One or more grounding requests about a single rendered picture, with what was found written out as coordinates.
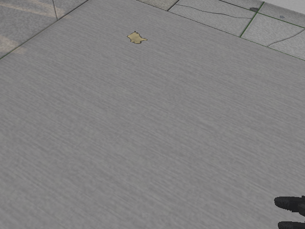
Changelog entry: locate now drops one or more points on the right robot hand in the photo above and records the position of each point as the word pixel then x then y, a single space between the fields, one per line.
pixel 294 204

